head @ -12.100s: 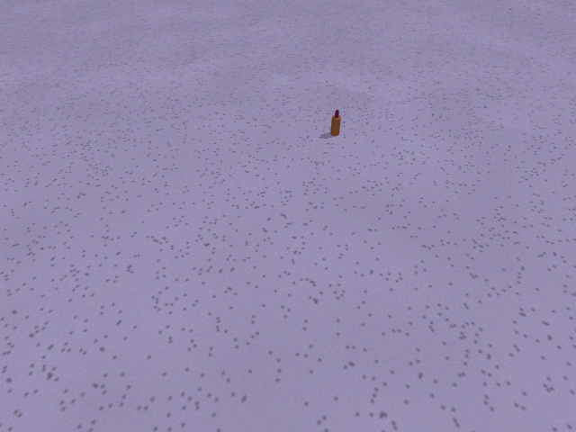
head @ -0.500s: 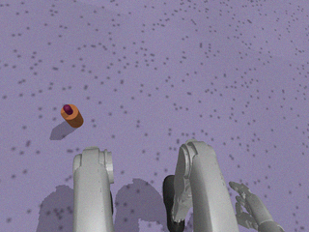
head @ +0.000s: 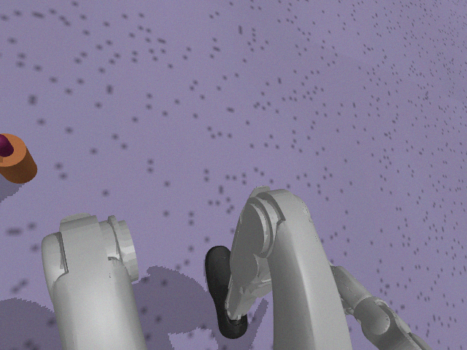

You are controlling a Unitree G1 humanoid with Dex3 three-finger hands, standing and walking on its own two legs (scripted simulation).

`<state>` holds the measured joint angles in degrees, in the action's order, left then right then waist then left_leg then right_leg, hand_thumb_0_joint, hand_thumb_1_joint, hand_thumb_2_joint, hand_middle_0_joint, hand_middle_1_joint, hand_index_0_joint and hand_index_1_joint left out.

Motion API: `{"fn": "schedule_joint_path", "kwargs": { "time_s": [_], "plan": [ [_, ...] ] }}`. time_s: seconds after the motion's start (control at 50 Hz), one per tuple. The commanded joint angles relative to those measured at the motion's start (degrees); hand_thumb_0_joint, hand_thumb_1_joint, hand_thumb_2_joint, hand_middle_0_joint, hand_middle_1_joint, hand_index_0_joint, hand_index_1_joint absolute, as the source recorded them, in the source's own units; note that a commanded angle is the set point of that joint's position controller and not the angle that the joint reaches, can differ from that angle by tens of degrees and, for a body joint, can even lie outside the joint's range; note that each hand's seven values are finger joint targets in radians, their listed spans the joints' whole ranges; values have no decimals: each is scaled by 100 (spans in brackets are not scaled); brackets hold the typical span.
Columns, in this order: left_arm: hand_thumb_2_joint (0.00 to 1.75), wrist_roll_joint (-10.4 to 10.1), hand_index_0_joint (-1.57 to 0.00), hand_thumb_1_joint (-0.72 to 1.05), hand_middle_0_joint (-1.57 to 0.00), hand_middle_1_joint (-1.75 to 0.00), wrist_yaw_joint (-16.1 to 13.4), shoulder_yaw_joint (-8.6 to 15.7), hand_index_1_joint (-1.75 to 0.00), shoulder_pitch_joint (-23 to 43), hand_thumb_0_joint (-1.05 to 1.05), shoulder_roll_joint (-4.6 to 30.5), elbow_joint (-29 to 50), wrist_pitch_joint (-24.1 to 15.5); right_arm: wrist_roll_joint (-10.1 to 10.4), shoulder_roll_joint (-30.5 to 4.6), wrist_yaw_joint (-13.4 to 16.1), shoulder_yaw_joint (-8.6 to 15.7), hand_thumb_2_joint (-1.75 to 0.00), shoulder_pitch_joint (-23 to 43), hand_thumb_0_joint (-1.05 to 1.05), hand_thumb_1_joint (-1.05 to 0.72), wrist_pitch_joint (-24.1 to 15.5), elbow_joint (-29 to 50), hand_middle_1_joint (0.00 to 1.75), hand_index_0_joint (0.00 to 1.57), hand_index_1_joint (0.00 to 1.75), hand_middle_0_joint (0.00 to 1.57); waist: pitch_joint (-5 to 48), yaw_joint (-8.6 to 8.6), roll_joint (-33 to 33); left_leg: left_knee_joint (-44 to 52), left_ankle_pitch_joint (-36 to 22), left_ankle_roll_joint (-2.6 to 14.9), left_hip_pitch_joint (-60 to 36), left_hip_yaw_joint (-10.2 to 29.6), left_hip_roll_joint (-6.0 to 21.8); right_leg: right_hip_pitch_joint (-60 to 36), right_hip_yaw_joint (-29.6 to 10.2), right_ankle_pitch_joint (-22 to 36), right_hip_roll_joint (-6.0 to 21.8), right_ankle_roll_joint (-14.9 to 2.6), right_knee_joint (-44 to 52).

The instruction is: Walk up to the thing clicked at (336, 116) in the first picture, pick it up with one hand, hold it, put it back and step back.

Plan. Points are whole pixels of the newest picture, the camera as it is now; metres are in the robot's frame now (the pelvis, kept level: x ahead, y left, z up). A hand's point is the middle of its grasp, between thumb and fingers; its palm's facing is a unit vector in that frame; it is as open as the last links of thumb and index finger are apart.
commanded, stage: close in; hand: left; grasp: from the side
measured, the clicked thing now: (10, 156) +0.44 +0.28 -0.22
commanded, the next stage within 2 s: rest palm in 0.62 s
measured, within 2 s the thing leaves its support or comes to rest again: leaves its support in 1.80 s
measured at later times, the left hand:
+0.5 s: hand (10, 175) +0.41 +0.27 -0.18, palm faces +0.21 -0.98 +0.04, open 17.7 cm
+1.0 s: hand (22, 168) +0.42 +0.26 -0.20, palm faces +0.27 -0.96 +0.01, open 13.8 cm
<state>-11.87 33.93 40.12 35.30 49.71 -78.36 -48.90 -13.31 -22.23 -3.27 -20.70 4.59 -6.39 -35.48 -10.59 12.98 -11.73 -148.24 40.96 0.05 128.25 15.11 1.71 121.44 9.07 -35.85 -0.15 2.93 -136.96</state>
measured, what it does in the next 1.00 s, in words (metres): stands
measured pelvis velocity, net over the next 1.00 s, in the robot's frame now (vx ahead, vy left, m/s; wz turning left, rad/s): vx -0.01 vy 0.01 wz -0.07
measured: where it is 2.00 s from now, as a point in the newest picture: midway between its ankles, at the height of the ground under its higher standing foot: (173, 331)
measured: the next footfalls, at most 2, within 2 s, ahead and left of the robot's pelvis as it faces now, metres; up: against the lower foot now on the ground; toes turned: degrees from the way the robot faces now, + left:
none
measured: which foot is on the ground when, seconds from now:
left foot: down 0.00-1.00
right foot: down 0.00-1.00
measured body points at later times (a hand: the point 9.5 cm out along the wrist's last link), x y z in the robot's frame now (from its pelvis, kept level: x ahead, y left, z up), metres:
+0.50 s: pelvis -0.01 +0.01 -0.02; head +0.21 +0.18 +0.33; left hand +0.39 +0.33 -0.18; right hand +0.15 -0.25 -0.04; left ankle +0.08 +0.12 -0.26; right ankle +0.13 -0.13 -0.26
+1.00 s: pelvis -0.01 +0.01 -0.02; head +0.22 +0.20 +0.31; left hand +0.40 +0.31 -0.20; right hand +0.15 -0.24 -0.04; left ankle +0.08 +0.12 -0.26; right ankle +0.13 -0.13 -0.26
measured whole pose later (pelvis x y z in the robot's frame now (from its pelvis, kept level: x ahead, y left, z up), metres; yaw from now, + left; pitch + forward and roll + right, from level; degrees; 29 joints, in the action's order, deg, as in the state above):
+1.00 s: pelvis -0.01 +0.01 -0.02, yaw -4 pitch +10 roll -19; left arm -5.1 2.7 28.0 36.0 48.1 -85.8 -66.5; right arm -21.9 -21.8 -8.2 -31.2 10.4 0.2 -31.5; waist -18.2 14.8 -16.8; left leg -153.9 41.4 0.5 126.2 22.4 1.3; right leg 116.8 14.2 -33.5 -2.8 4.9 -136.9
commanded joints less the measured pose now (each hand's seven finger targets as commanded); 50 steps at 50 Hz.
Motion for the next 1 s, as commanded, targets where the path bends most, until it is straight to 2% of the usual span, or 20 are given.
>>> {"fn": "schedule_joint_path", "kwargs": {
  "time_s": [0.0, 0.02, 0.08, 0.12, 0.22, 0.26, 0.28, 0.32, 0.34, 0.36, 0.38, 0.44, 0.54, 0.68, 0.7, 0.76, 0.82, 0.9, 0.92, 0.98],
  "plan": [
    [0, -129, -7, -61, -7, -8, -454, 64, -8, 1065, 0, 1534, 744, -784, -132, -1938, 49, 444, -91, -178, 0, -95, 81, 202, 30, 20, 30, 20, 3426, 208, 2889, 1745, -1017, -126, -2678, -400, 229, -1627, 647, 850, -256, -382, 925],
    [0, -111, -7, -61, -7, -8, -589, 137, -8, 1032, 0, 1598, 690, -870, -161, -1949, 23, 395, -91, -176, 0, -95, 101, 213, 30, 20, 30, 20, 3390, 201, 2860, 1728, -988, -129, -2633, -373, 236, -1679, 679, 838, -276, -379, 905],
    [0, -46, -7, -61, -8, -8, -934, 126, -8, 933, 0, 1458, 573, -1089, -271, -2014, -39, 305, -91, -56, 0, -95, 171, 248, 30, 20, 30, 20, 3292, 229, 2980, 1717, -1007, -174, -2732, -306, 250, -1718, 772, 905, -297, -366, 849],
    [2, 34, -6, -61, -7, -8, -1131, 36, -8, 923, 0, 1387, 540, -1193, -335, -2034, -85, 251, -91, -28, 0, -94, 219, 247, 30, 20, 30, 20, 3177, 270, 3103, 1726, -993, -203, -2682, -269, 248, -1753, 824, 927, -311, -370, 801],
    [1, 152, -6, -60, -7, -7, -1439, -394, -6, 775, 0, 953, 474, -1392, -477, -2035, -161, 191, -91, 156, 0, -95, 333, 311, 30, 20, 30, 20, 2914, 396, 2980, 1681, -919, -200, -2517, -191, 269, -1715, 907, 956, -344, -369, 793],
    [1, 160, -6, -58, -6, -6, -1532, -566, -6, 875, 0, 848, 478, -1449, -500, -2043, -180, 138, -91, 175, 0, -95, 361, 336, 30, 20, 30, 20, 2867, 514, 2930, 1654, -902, -188, -2469, -147, 256, -1773, 947, 987, -354, -344, 805],
    [1, 164, -6, -58, -6, -6, -1580, -593, -6, 743, 0, 804, 423, -1452, -505, -2037, -184, 140, -91, 193, 0, -94, 372, 337, 30, 20, 30, 20, 2850, 467, 2837, 1624, -880, -173, -2445, -145, 258, -1774, 940, 994, -364, -342, 820],
    [2, 164, -6, -58, -6, -6, -1673, -810, -5, 1090, 0, 743, 404, -1531, -510, -2088, -210, 115, -91, 251, 0, -94, 404, 354, 30, 20, 30, 20, 2597, 640, 2719, 1614, -490, -128, -2162, -106, 242, -1631, 978, 741, -376, -334, 865],
    [2, 127, -6, -58, -6, -6, -1738, -819, -6, 1038, 0, 648, 387, -1568, -519, -2090, -216, 85, -91, 255, 0, -94, 402, 367, 30, 20, 30, 20, 2531, 671, 2660, 1643, -454, -131, -2162, -42, 244, -1667, 1013, 751, -367, -313, 849],
    [3, 120, -6, -61, -6, -6, -1814, -768, -6, 920, 0, 679, 359, -1576, -532, -2051, -220, 65, -91, 244, 0, -93, 417, 363, 30, 20, 30, 20, 2635, 566, 2589, 1601, -508, -127, -2227, -56, 247, -1739, 990, 800, -385, -304, 869],
    [2, 141, -6, -60, -5, -6, -1857, -854, -5, 1018, 0, 648, 302, -1616, -554, -2062, -227, 36, -91, 278, 0, -93, 430, 384, 30, 20, 30, 20, 2640, 631, 2588, 1579, -505, -139, -2253, -33, 248, -1708, 1007, 791, -388, -297, 867],
    [4, 221, -5, -56, -5, -7, -2013, -905, -6, 1072, 0, 682, 229, -1755, -595, -2079, -250, -22, -90, 328, 0, -93, 485, 412, 30, 20, 30, 20, 2504, 660, 2670, 1653, -392, -167, -2263, 79, 262, -1647, 1060, 716, -389, -296, 796],
    [8, 327, -5, -53, -5, -7, -2339, -897, -7, 1036, 0, 769, 68, -1917, -684, -2070, -279, -131, -90, 440, 0, -92, 553, 482, 30, 20, 30, 20, 2312, 622, 2666, 1619, -265, -152, -2135, 82, 262, -1679, 1064, 673, -429, -294, 817],
    [14, 534, -5, -45, -5, -8, -2670, -1125, -9, 1021, 0, 545, 53, -2022, -776, -2076, -325, -174, -91, 439, 0, -91, 647, 481, 30, 20, 30, 20, 2291, 750, 2819, 1671, -636, -223, -2427, 212, 297, -1730, 1138, 987, -427, -280, 727],
    [17, 520, -10, -40, -12, -10, -2708, -1145, -11, 1062, 0, 593, 58, -2032, -772, -2084, -331, -194, -91, 442, 0, -91, 656, 480, 30, 20, 30, 20, 2264, 745, 2829, 1675, -568, -213, -2342, 216, 288, -1728, 1142, 937, -451, -295, 736],
    [22, 523, -14, -31, -16, -14, -2852, -1128, -15, 1072, 0, 592, 4, -2073, -791, -2083, -346, -227, -91, 474, 0, -90, 688, 500, 30, 20, 30, 20, 2217, 782, 2715, 1624, -495, -198, -2300, 234, 285, -1729, 1173, 908, -459, -271, 792],
    [37, 596, -33, -10, -34, -33, -2983, -1205, -34, 1176, 0, 646, 53, -2136, -825, -2091, -364, -264, -90, 460, 0, -89, 715, 458, 30, 20, 30, 20, 2243, 835, 2834, 1641, -564, -217, -2397, 284, 294, -1772, 1199, 981, -468, -270, 758],
    [47, 661, -42, 6, -43, -41, -3111, -1209, -42, 1184, 0, 720, 14, -2159, -852, -2049, -364, -297, -90, 475, 0, -88, 753, 440, 30, 20, 30, 20, 2298, 846, 2830, 1545, -669, -200, -2404, 233, 303, -1856, 1165, 1082, -504, -268, 801],
    [50, 691, -44, 9, -45, -44, -3147, -1255, -44, 1291, 0, 706, 9, -2156, -861, -2056, -357, -308, -90, 463, 0, -88, 754, 430, 30, 20, 30, 20, 2254, 905, 2842, 1559, -694, -209, -2410, 254, 311, -1840, 1179, 1107, -493, -263, 793],
    [57, 745, -51, 20, -52, -50, -3223, -1292, -51, 1250, 0, 726, -78, -2120, -852, -2052, -366, -312, -90, 468, 0, -88, 778, 434, 30, 20, 30, 20, 2188, 881, 2794, 1624, -585, -204, -2383, 294, 325, -1773, 1193, 1023, -503, -273, 813]
  ]
}}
